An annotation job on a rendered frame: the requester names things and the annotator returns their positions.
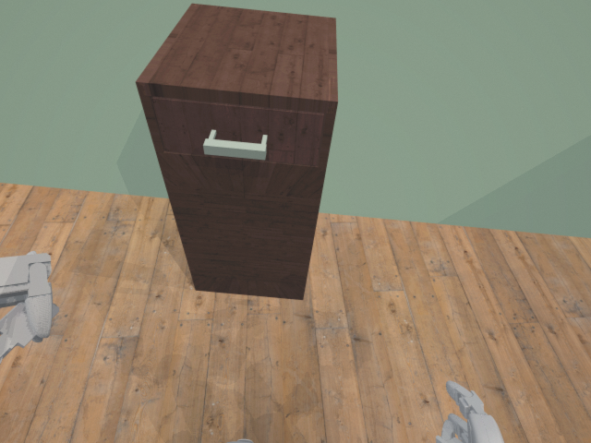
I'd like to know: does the cabinet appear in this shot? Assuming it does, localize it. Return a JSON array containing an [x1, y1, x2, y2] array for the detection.
[[136, 4, 338, 300]]

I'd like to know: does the left robot hand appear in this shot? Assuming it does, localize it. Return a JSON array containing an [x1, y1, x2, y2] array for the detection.
[[0, 251, 59, 364]]

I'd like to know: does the drawer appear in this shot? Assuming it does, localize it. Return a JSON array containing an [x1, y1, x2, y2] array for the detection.
[[152, 96, 324, 165]]

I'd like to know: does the handle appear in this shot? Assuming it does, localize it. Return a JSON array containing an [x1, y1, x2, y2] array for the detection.
[[203, 130, 268, 160]]

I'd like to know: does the right robot hand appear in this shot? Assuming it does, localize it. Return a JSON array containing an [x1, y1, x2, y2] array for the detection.
[[436, 380, 504, 443]]

